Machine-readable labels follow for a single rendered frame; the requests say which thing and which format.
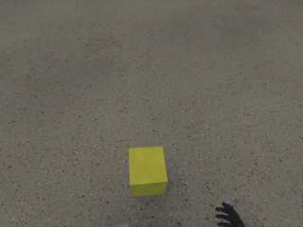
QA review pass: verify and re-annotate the carton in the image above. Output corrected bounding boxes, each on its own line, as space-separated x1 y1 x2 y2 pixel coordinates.
129 146 168 198

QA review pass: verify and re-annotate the robot right hand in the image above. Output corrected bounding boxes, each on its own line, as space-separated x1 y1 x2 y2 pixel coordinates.
215 202 245 227

